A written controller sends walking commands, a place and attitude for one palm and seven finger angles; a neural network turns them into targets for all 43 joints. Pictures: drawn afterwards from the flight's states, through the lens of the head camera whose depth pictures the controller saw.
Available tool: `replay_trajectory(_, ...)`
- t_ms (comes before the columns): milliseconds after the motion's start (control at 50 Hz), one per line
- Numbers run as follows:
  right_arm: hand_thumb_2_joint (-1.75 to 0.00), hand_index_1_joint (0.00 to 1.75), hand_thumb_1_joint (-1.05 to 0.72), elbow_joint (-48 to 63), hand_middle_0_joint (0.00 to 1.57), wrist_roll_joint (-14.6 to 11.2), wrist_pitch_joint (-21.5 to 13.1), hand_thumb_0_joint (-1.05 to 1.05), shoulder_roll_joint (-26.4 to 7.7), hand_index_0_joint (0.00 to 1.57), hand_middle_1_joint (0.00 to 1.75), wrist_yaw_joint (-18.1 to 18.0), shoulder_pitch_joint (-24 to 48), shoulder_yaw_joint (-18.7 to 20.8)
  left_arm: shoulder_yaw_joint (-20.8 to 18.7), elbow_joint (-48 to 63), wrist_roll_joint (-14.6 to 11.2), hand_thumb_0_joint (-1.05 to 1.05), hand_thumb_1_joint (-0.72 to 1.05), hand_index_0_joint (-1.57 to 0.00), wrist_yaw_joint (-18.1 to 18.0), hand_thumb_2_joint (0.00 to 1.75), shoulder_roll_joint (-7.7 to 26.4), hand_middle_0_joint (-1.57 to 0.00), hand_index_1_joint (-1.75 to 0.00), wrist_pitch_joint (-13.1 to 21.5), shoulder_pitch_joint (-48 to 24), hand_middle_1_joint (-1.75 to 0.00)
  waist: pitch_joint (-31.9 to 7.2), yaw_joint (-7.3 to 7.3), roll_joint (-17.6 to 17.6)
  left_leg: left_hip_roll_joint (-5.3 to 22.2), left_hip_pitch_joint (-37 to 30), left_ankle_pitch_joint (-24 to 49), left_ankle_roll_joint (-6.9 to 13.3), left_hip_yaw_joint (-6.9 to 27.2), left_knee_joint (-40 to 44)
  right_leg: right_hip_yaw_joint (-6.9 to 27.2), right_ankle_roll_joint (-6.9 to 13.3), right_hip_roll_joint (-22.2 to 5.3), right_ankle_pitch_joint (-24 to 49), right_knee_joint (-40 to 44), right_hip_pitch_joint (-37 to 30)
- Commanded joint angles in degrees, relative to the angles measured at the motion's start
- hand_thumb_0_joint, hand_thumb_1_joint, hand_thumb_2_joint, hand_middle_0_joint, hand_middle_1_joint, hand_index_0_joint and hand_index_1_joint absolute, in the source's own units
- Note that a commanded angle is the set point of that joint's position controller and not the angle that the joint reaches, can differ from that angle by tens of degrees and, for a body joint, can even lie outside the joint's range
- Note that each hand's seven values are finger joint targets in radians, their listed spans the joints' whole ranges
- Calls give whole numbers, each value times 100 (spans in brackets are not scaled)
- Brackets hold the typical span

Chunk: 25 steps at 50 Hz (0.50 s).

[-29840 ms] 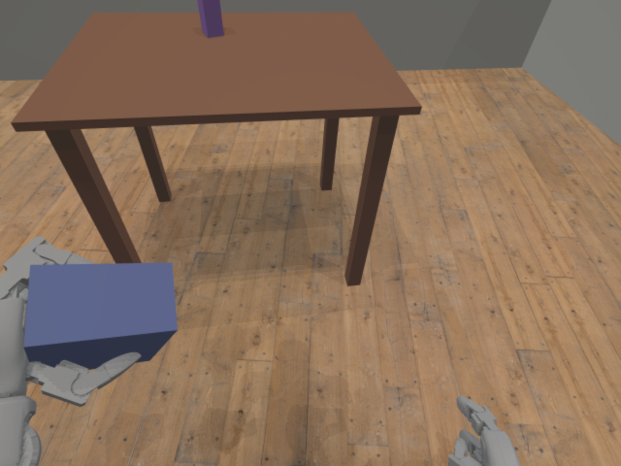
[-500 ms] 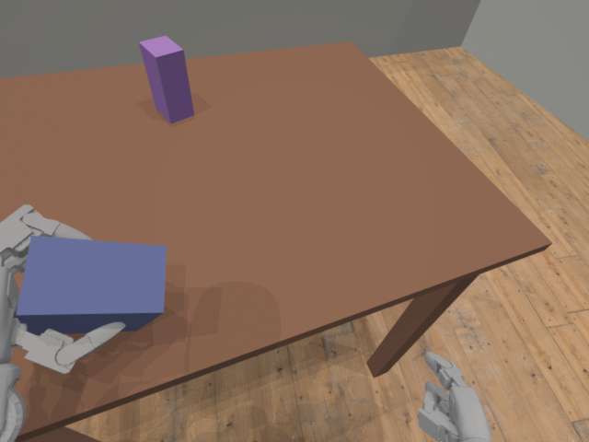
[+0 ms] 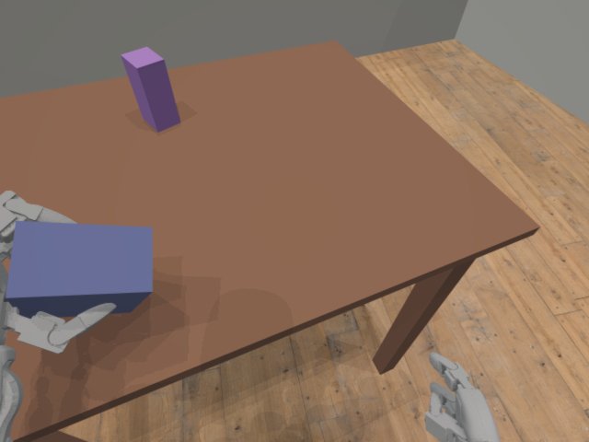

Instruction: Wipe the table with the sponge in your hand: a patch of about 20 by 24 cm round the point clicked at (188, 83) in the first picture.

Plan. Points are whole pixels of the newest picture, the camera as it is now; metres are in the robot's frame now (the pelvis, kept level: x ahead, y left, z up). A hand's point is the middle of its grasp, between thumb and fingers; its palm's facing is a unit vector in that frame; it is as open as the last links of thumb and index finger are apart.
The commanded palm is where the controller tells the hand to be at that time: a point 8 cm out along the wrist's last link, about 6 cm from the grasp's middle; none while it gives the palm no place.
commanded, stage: come to a stop and stand still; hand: left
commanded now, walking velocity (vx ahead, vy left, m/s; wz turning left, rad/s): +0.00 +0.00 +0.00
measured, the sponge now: (102, 275) +0.25 +0.23 +0.14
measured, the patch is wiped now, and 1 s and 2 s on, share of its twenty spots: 0.00 0.00 0.00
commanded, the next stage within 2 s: look again from close up in 0.66 s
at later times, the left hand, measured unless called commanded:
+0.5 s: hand (75, 284) +0.23 +0.25 +0.15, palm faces +0.35 -0.86 -0.37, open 10.6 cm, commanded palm +0.17 +0.29 +0.18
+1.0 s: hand (54, 298) +0.22 +0.27 +0.15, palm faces +0.40 -0.84 -0.37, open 10.6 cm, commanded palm +0.15 +0.29 +0.18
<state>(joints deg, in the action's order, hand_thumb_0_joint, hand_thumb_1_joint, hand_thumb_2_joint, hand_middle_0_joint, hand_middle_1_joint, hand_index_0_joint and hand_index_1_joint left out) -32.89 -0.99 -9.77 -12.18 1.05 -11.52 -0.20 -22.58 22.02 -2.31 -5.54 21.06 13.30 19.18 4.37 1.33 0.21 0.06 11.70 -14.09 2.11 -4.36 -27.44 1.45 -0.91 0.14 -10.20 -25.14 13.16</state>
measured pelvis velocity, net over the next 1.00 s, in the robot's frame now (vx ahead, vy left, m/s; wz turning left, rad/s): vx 0.00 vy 0.01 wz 0.02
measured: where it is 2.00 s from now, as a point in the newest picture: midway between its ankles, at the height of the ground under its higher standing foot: outside the picture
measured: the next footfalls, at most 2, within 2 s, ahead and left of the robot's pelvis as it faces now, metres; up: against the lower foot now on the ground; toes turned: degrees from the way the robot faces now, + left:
none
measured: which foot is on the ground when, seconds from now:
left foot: down 0.00-1.00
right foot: down 0.00-1.00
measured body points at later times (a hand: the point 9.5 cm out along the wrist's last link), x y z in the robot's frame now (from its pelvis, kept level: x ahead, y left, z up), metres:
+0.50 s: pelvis +0.01 +0.00 +0.00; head +0.03 +0.03 +0.45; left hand +0.21 +0.29 +0.17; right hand +0.20 -0.21 -0.06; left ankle +0.01 +0.09 -0.74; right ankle +0.04 -0.13 -0.74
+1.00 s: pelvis +0.00 +0.01 +0.00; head +0.03 +0.04 +0.45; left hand +0.19 +0.31 +0.17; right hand +0.19 -0.20 -0.07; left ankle +0.01 +0.09 -0.74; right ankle +0.04 -0.13 -0.74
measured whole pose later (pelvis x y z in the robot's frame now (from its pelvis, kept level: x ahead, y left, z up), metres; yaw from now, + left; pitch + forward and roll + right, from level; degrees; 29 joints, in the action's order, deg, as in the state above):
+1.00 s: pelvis +0.00 +0.01 +0.00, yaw +1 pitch -3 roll -1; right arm -32.4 -1.1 -7.9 -10.1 -1.2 -11.3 -1.2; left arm -19.6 26.7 -0.8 -6.0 20.5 10.6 23.0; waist 6.3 2.0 -2.6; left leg -0.7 10.7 -13.8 2.9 -3.2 -26.8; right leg 0.3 -1.7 -0.6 -9.3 -22.5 10.7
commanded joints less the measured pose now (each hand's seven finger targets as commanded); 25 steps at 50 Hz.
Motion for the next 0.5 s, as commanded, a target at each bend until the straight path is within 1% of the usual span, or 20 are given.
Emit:
replay_trajectory(0,-90,30,-90,947,20,-27,-290,0,-672,20,30,-130,526,254,-403,1426,-58,0,10,-120,-68,130,973,-120,-160,288,286,-160,-822,89,-652,429,461,-21,-75,581,693,176,118,-254,123,329,-662)
replay_trajectory(20,-90,30,-90,958,20,-20,-281,0,-669,20,30,-183,526,253,-528,1443,-60,0,10,-120,-82,130,1064,-120,-160,302,159,-160,-734,66,-718,361,448,-163,-80,595,667,276,143,-283,-86,447,-519)
replay_trajectory(40,-90,30,-90,930,20,-21,-254,0,-695,20,30,-231,671,236,-961,1610,-46,0,10,-120,-158,130,1486,-120,-160,303,-61,-160,-723,69,-485,346,286,-354,-90,517,726,300,145,-232,-362,487,-312)
replay_trajectory(60,-90,30,-90,944,20,4,-222,0,-630,20,30,-290,616,220,-775,1492,-54,0,10,-120,-141,130,1197,-120,-160,340,-113,-160,-639,14,-268,378,425,-482,-31,615,786,202,163,-282,-448,449,-367)
replay_trajectory(100,-90,30,-90,949,20,4,-237,0,-615,20,30,-345,588,213,-811,1604,-52,0,10,-120,-158,130,1244,-120,-160,370,-395,-160,-548,21,306,381,526,-661,4,611,842,321,196,-255,-319,419,-447)
replay_trajectory(120,-90,30,-90,937,20,9,-257,0,-601,20,30,-351,549,212,-763,1698,-35,0,10,-120,-159,130,1224,-120,-160,395,-529,-160,-616,21,455,362,532,-617,17,598,801,343,209,-263,-167,398,-581)
replay_trajectory(140,-90,30,-90,900,20,2,-294,0,-604,20,30,-343,630,190,-823,1798,-13,0,10,-120,-170,130,1337,-120,-160,391,-655,-160,-607,32,614,346,378,-674,-10,485,769,375,215,-212,-194,428,-421)
replay_trajectory(160,-90,30,-90,869,20,21,-295,0,-590,20,30,-350,538,186,-600,1689,-28,0,10,-120,-145,130,1059,-120,-160,413,-622,-160,-702,-1,701,330,418,-587,11,542,769,292,222,-234,-99,396,-599)
replay_trajectory(200,-90,30,-90,832,20,25,-369,0,-628,20,30,-313,462,212,-443,1787,-10,0,10,-120,-140,130,952,-120,-160,423,-611,-160,-889,26,686,287,174,-51,-39,510,655,323,233,-214,387,361,-722)
replay_trajectory(220,-90,30,-90,819,20,23,-397,0,-618,20,30,-289,444,217,-295,1771,-1,0,10,-120,-129,130,823,-120,-160,415,-553,-160,-942,26,632,277,60,201,-57,482,589,325,232,-223,574,359,-721)
replay_trajectory(240,-90,30,-90,798,20,4,-427,0,-594,20,30,-263,556,189,-284,1718,13,0,10,-120,-127,130,779,-120,-160,368,-418,-160,-977,39,546,277,-150,314,-92,381,571,271,205,-166,670,370,-603)
replay_trajectory(260,-90,30,-90,775,20,27,-398,0,-607,20,30,-249,449,191,-86,1596,12,0,10,-120,-104,130,592,-120,-160,344,-331,-160,-933,9,409,284,-49,429,-90,451,574,191,184,-172,720,370,-662)
replay_trajectory(320,-90,30,-90,779,20,20,-359,0,-666,20,30,-196,428,253,-110,1613,31,0,10,-120,-102,130,657,-120,-160,281,-176,-160,-978,21,211,334,-67,912,-126,472,540,200,171,-182,1146,299,-784)
replay_trajectory(340,-90,30,-90,771,20,-4,-355,0,-641,20,30,-202,567,226,-269,1505,40,0,10,-120,-132,130,763,-120,-160,231,-26,-160,-953,34,203,324,-114,892,-157,425,603,176,147,-138,1090,311,-710)
replay_trajectory(360,-90,30,-90,788,20,18,-303,0,-632,20,30,-202,474,213,-118,1382,12,0,10,-120,-101,130,588,-120,-160,218,36,-160,-875,17,12,354,60,836,-147,511,651,102,139,-156,1000,323,-781)
replay_trajectory(400,-90,30,-90,840,20,4,-253,0,-649,20,30,-221,495,252,-374,1589,5,0,10,-120,-115,130,858,-120,-160,219,8,-160,-890,22,99,382,57,994,-161,511,656,134,149,-183,1183,270,-861)
replay_trajectory(420,-90,30,-90,867,20,3,-226,0,-626,20,30,-231,502,249,-423,1633,-2,0,10,-120,-118,130,894,-120,-160,226,29,-160,-928,22,45,391,47,1050,-150,523,634,129,154,-207,1243,270,-905)
replay_trajectory(440,-90,30,-90,864,20,-13,-219,0,-625,20,30,-247,627,224,-634,1756,9,0,10,-120,-155,130,1089,-120,-160,212,17,-160,-971,26,228,356,-25,1125,-186,507,688,121,150,-160,1235,234,-877)
replay_trajectory(460,-90,30,-90,893,20,13,-178,0,-594,20,30,-256,559,204,-454,1731,-30,0,10,-120,-125,130,884,-120,-160,227,62,-160,-940,13,274,387,78,1145,-165,539,712,29,141,-191,1217,238,-954)
replay_trajectory(480,-90,30,-90,945,20,-4,-170,0,-595,20,30,-259,547,228,-531,1911,-38,0,10,-120,-126,130,1002,-120,-160,236,42,-160,-980,21,319,401,44,1263,-168,567,681,59,159,-196,1334,202,-1024)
